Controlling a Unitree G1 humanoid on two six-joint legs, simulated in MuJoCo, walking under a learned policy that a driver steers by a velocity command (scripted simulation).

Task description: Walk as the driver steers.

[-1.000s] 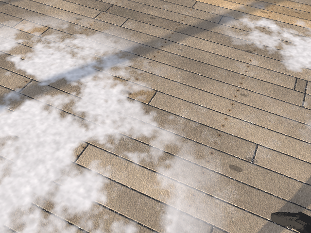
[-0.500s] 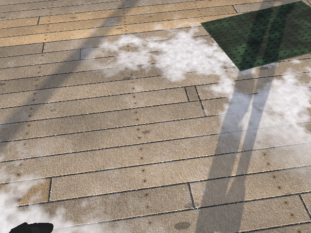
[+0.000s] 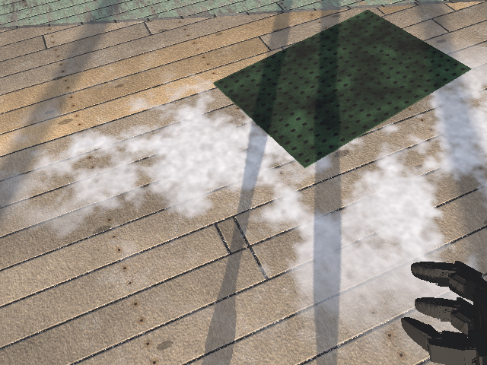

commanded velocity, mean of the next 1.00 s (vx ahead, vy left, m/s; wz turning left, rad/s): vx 0.43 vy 0.00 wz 0.22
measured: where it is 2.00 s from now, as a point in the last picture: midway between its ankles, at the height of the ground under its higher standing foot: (242, 316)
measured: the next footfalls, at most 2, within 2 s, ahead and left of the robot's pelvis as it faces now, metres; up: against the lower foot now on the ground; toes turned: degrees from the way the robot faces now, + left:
left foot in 0.08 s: +0.29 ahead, +0.17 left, +0.00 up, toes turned -13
right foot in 0.48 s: +0.55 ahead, -0.13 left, +0.00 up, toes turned -5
